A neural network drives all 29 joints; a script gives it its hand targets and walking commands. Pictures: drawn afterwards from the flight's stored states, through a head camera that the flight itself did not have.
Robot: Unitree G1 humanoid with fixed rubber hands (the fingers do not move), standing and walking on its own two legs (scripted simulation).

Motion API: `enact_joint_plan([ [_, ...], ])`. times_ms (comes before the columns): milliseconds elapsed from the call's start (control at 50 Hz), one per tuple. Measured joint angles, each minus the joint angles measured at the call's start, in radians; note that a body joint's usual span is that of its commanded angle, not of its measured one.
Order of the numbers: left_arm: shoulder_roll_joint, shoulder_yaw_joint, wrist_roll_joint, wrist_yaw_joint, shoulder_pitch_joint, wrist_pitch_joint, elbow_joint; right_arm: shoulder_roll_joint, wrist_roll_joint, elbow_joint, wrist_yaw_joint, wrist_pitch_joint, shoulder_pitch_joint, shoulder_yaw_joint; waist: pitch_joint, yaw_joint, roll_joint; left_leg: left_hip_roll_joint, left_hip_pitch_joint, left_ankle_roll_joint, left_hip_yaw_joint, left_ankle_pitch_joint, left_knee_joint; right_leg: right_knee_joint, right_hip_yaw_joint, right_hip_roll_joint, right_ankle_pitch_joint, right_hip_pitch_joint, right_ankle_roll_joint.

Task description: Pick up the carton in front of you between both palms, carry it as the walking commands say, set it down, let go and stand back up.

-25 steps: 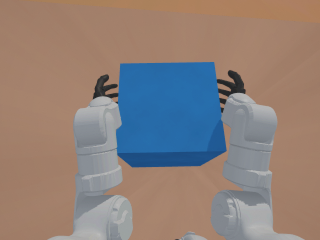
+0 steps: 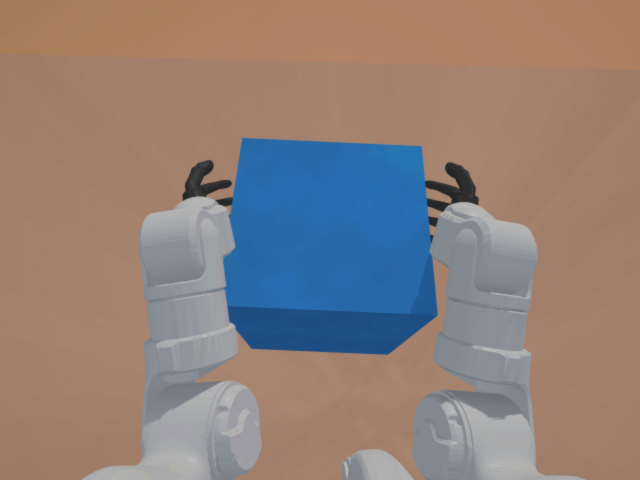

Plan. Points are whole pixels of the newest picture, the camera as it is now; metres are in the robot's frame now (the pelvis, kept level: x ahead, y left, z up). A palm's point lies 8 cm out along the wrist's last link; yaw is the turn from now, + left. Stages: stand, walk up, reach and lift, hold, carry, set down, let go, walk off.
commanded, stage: carry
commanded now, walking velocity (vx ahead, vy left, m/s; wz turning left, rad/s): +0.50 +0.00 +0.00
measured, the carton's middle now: (325, 261) +0.39 -0.04 +0.05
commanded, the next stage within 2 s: none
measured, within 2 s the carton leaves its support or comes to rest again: neither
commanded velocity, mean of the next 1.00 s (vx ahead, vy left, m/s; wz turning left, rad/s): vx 0.50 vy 0.00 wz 0.00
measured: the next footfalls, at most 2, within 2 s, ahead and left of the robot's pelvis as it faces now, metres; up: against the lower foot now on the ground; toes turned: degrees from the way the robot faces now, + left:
right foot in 0.18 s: +0.31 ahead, -0.11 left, +0.05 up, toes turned -5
left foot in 0.56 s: +0.54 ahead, +0.10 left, +0.08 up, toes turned +6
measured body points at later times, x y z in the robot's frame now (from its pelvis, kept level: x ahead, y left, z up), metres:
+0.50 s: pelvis +0.31 -0.02 +0.05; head +0.36 -0.02 +0.50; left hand +0.68 +0.17 +0.21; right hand +0.72 -0.12 +0.21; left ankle +0.43 +0.10 -0.63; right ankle +0.26 -0.11 -0.69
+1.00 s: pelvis +0.64 -0.01 +0.09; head +0.65 -0.01 +0.54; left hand +1.01 +0.13 +0.25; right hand +1.02 -0.16 +0.26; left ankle +0.50 +0.09 -0.59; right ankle +0.73 -0.10 -0.61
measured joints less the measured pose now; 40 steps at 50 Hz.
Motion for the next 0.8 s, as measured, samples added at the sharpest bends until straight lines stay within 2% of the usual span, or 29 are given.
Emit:
enact_joint_plan([
  [80,-0.02,-0.006,0.031,0.01,0.007,-0.018,-0.078,-0.011,0.031,-0.017,-0.007,-0.018,-0.034,0.005,0.011,-0.019,0.0,0.007,0.107,-0.007,-0.005,-0.036,-0.075,-0.183,-0.022,-0.022,-0.002,-0.114,-0.004],
  [140,-0.017,-0.013,0.036,0.011,0.01,-0.019,-0.103,-0.019,0.033,-0.003,0.0,-0.023,-0.064,0.01,-0.006,-0.002,0.01,0.022,0.187,-0.027,-0.01,-0.082,-0.112,-0.426,-0.056,-0.026,0.037,-0.097,-0.009],
  [180,-0.013,-0.019,0.029,0.008,0.002,-0.015,-0.081,-0.033,0.028,0.017,0.012,-0.016,-0.073,0.002,-0.022,0.033,0.026,0.051,0.221,-0.038,-0.013,-0.137,-0.064,-0.58,-0.103,-0.001,0.086,-0.019,-0.026],
  [200,-0.014,-0.026,0.021,0.005,-0.003,-0.02,-0.057,-0.047,0.027,0.027,0.023,-0.015,-0.071,-0.004,-0.021,0.059,0.041,0.078,0.21,-0.038,-0.017,-0.16,0.027,-0.591,-0.119,0.016,0.125,0.013,-0.036],
  [220,-0.016,-0.038,0.016,0.006,-0.004,-0.026,-0.031,-0.059,0.026,0.035,0.036,-0.016,-0.061,-0.013,-0.023,0.089,0.042,0.088,0.167,-0.035,-0.039,-0.121,0.175,-0.572,-0.129,0.024,0.105,0.034,-0.042],
  [280,-0.017,-0.059,0.005,0.026,0.02,-0.019,0.002,-0.05,0.002,0.059,0.06,-0.012,-0.034,-0.033,-0.023,0.174,0.008,0.026,-0.036,-0.021,-0.122,-0.079,0.678,-0.598,-0.113,0.033,0.029,0.111,-0.049],
  [320,-0.009,-0.061,-0.024,0.039,0.043,-0.01,-0.001,-0.022,-0.031,0.053,0.066,-0.005,-0.024,-0.048,-0.013,0.215,-0.005,0.008,-0.16,-0.009,-0.12,-0.05,0.827,-0.662,-0.1,0.031,0.028,0.175,-0.036],
  [380,0.002,-0.061,-0.068,0.058,0.047,-0.013,-0.014,0.014,-0.078,0.011,0.061,-0.01,-0.014,-0.058,0.01,0.251,-0.015,0.015,-0.302,-0.004,-0.097,-0.028,0.804,-0.746,-0.09,0.02,0.017,0.269,-0.037],
  [440,0.009,-0.066,-0.099,0.076,0.019,-0.028,-0.028,0.027,-0.097,-0.042,0.053,-0.026,-0.013,-0.059,0.022,0.264,-0.017,0.037,-0.39,-0.008,-0.078,-0.027,0.645,-0.8,-0.085,0.009,-0.011,0.349,-0.029],
  [500,0.02,-0.071,-0.101,0.064,-0.016,-0.037,-0.02,0.019,-0.094,-0.076,0.051,-0.028,-0.015,-0.048,0.007,0.251,-0.024,0.052,-0.384,-0.011,-0.056,0.014,0.386,-0.833,-0.082,-0.006,-0.056,0.425,-0.007],
  [560,0.042,-0.062,-0.093,0.044,-0.036,-0.026,0.006,0.009,-0.081,-0.049,0.051,-0.018,-0.03,-0.036,-0.027,0.2,-0.05,0.024,-0.275,0.006,0.011,0.091,0.162,-0.776,-0.071,-0.052,-0.144,0.48,0.02],
  [580,0.056,-0.055,-0.092,0.032,-0.036,-0.024,0.015,0.008,-0.073,-0.023,0.052,-0.022,-0.038,-0.027,-0.031,0.176,-0.063,0.01,-0.253,0.004,0.03,0.094,0.173,-0.676,-0.063,-0.08,-0.138,0.46,0.023],
  [600,0.069,-0.046,-0.092,0.019,-0.028,-0.023,0.023,0.01,-0.068,0.005,0.049,-0.026,-0.043,-0.014,-0.036,0.142,-0.058,0.003,-0.236,0.001,0.036,0.068,0.194,-0.529,-0.033,-0.079,-0.104,0.415,0.029],
  [640,0.071,-0.031,-0.081,0.002,-0.014,-0.017,0.046,0.012,-0.063,0.034,0.032,-0.02,-0.033,0.0,-0.041,0.088,-0.033,-0.004,-0.187,0.0,0.029,0.024,0.178,-0.207,0.023,-0.036,-0.087,0.29,0.031],
  [680,0.049,-0.014,-0.054,-0.004,-0.007,-0.003,0.052,0.006,-0.041,0.036,0.018,-0.003,-0.009,0.007,-0.04,0.047,-0.017,-0.004,-0.126,-0.012,0.018,0.018,0.118,-0.014,0.025,-0.007,-0.052,0.166,0.019],
  [740,0.011,0.0,-0.012,-0.002,0.002,0.002,0.021,-0.006,0.0,0.021,0.0,0.007,0.004,0.007,-0.02,0.008,-0.007,0.002,-0.031,-0.007,0.01,0.011,0.027,0.013,0.004,0.001,-0.009,0.021,0.001],
  [800,-0.008,-0.001,0.016,0.007,0.005,-0.008,-0.036,-0.015,0.028,0.005,-0.01,-0.002,-0.019,0.01,-0.005,-0.013,-0.006,0.008,0.051,-0.008,0.007,-0.011,-0.035,-0.088,-0.013,-0.016,-0.008,-0.084,-0.004],
])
